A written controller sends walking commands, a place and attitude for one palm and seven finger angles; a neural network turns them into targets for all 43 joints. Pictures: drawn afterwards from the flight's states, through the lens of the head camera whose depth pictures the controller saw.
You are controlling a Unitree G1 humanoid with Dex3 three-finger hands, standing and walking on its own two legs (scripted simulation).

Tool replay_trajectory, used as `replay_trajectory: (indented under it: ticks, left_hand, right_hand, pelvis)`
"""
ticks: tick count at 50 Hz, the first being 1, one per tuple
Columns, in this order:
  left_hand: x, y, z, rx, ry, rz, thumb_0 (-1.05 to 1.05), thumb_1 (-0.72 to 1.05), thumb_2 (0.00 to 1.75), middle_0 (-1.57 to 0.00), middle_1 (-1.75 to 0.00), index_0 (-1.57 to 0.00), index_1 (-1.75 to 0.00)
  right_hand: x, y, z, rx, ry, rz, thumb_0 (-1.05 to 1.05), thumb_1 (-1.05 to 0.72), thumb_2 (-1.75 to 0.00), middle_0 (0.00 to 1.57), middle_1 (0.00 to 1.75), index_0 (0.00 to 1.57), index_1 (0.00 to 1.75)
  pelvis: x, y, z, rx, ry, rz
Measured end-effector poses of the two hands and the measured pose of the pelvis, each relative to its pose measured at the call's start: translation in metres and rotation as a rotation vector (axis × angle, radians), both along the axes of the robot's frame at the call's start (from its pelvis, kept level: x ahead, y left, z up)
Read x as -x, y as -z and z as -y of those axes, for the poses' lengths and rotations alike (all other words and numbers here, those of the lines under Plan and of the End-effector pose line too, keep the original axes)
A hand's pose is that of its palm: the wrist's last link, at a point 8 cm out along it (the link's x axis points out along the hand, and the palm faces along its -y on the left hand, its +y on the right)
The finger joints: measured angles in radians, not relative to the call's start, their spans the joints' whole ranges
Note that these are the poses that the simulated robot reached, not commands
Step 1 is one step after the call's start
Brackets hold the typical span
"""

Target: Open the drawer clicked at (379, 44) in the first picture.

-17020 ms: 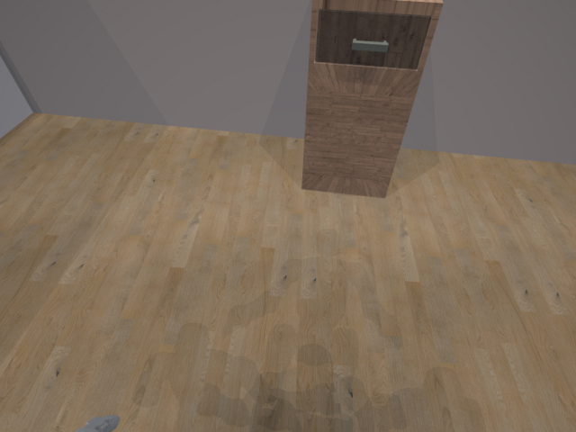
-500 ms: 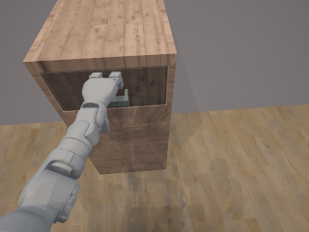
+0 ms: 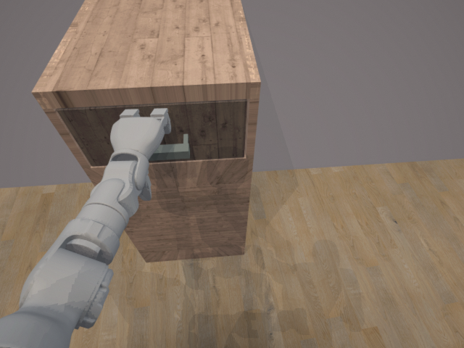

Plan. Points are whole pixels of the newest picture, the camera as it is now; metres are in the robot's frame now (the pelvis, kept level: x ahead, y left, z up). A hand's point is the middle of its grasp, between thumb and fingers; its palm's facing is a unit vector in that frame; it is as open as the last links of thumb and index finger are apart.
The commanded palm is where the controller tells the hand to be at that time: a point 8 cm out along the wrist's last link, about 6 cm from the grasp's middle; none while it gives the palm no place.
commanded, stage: move the hooked fingers above the handle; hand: left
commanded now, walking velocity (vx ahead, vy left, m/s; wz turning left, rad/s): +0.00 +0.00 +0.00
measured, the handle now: (161, 145) +0.53 +0.16 +0.01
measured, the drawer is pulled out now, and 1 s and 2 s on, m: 0.00 0.00 0.00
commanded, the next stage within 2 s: none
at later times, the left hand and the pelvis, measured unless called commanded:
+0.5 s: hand (142, 157) +0.47 +0.18 +0.04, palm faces -0.10 -0.05 -0.99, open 13.8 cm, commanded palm +0.45 +0.18 +0.12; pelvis +0.01 -0.01 +0.00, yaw -2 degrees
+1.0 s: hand (155, 153) +0.47 +0.15 +0.05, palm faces -0.11 -0.06 -0.99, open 13.8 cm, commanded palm +0.45 +0.16 +0.12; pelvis +0.01 +0.00 +0.00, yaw -2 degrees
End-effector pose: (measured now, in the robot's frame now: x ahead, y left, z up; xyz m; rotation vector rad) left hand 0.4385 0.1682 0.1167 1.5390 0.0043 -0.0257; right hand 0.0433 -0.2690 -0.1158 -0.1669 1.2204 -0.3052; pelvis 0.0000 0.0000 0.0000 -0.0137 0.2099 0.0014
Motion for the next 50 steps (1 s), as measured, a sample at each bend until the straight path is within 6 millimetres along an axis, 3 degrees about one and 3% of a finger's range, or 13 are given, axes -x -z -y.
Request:
replay_trajectory:
  ticks: [7,15,24,29,37,43,50]
  left_hand:
    - [-0.018,-0.004,0.014,0.009,-0.039,0.046,-0.01,-0.49,0.30,-0.32,-1.20,-0.32,-1.20]
    - [-0.028,-0.007,0.012,0.007,-0.105,0.001,0.00,-0.49,0.31,-0.34,-1.22,-0.34,-1.24]
    - [-0.017,0.014,-0.011,0.012,-0.099,-0.085,0.00,-0.49,0.31,-0.32,-1.21,-0.32,-1.21]
    - [-0.005,0.018,-0.016,0.014,-0.028,-0.045,0.00,-0.49,0.31,-0.32,-1.20,-0.32,-1.20]
    - [-0.017,-0.004,0.002,0.004,-0.026,0.078,-0.01,-0.49,0.31,-0.32,-1.20,-0.32,-1.20]
    - [-0.025,-0.013,0.013,-0.005,-0.114,0.039,0.00,-0.49,0.31,-0.34,-1.22,-0.34,-1.23]
    - [-0.017,0.008,0.013,0.023,-0.095,-0.096,0.00,-0.49,0.31,-0.32,-1.21,-0.32,-1.22]
  right_hand:
    - [-0.015,0.003,0.000,-0.013,-0.013,0.035,0.01,-0.91,-0.90,0.20,0.30,0.20,0.30]
    - [-0.008,0.009,-0.009,-0.055,0.021,-0.002,0.01,-0.91,-0.90,0.20,0.30,0.20,0.30]
    - [-0.003,0.001,-0.001,-0.025,0.043,-0.016,0.01,-0.91,-0.90,0.20,0.30,0.21,0.30]
    - [-0.005,0.002,0.006,-0.004,0.020,-0.029,0.01,-0.91,-0.90,0.20,0.30,0.20,0.30]
    - [-0.016,0.009,0.001,-0.028,-0.007,-0.019,0.01,-0.91,-0.90,0.20,0.30,0.20,0.30]
    - [-0.017,0.014,-0.012,-0.078,0.001,-0.011,0.01,-0.91,-0.90,0.20,0.30,0.20,0.30]
    - [-0.012,0.007,-0.015,-0.069,0.026,0.010,0.01,-0.91,-0.90,0.20,0.30,0.21,0.30]
  pelvis:
    - [0.000,0.003,0.001,-0.005,0.010,-0.031]
    - [-0.009,0.001,0.005,-0.009,0.033,-0.034]
    - [-0.012,-0.001,0.009,-0.008,0.040,-0.025]
    - [-0.012,0.001,0.006,-0.002,0.018,-0.028]
    - [-0.010,0.004,0.001,-0.001,-0.004,-0.038]
    - [-0.010,0.003,0.000,-0.006,0.014,-0.035]
    - [-0.008,0.000,0.003,-0.009,0.030,-0.015]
